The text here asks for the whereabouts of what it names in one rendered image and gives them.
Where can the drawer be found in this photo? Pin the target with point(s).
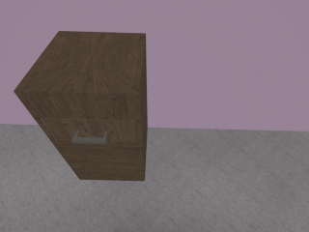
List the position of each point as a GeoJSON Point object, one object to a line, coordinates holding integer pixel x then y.
{"type": "Point", "coordinates": [117, 130]}

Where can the handle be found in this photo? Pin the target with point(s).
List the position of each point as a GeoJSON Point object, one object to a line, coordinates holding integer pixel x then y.
{"type": "Point", "coordinates": [89, 140]}

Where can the cabinet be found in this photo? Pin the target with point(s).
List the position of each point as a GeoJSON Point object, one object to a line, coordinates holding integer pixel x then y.
{"type": "Point", "coordinates": [95, 76]}

